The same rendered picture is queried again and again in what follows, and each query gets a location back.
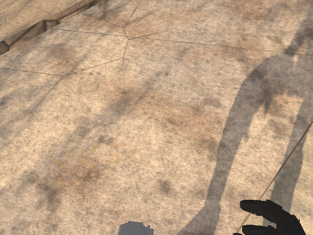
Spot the left robot thigh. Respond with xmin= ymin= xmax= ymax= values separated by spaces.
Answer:
xmin=117 ymin=221 xmax=154 ymax=235

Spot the robot right hand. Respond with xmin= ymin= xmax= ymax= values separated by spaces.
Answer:
xmin=233 ymin=200 xmax=306 ymax=235

